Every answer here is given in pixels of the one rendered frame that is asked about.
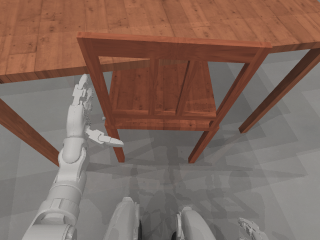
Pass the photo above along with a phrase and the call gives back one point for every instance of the chair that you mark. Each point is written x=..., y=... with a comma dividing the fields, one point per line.
x=176, y=97

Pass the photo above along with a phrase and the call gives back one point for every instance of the robot right hand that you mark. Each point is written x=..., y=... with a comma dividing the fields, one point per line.
x=252, y=230

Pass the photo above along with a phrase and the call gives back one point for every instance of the robot right thigh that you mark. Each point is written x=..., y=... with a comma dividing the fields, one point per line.
x=191, y=226

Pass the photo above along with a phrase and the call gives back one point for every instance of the robot left hand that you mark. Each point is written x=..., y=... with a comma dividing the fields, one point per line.
x=78, y=117

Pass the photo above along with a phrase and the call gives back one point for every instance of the robot left upper arm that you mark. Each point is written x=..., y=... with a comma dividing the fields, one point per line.
x=52, y=232

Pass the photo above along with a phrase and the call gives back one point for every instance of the robot right shin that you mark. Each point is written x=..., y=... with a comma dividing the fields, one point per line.
x=184, y=209

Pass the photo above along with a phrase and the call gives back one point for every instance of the table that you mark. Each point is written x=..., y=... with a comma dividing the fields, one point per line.
x=38, y=40

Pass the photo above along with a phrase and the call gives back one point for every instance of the left robot forearm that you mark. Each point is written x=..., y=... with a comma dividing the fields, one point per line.
x=62, y=203

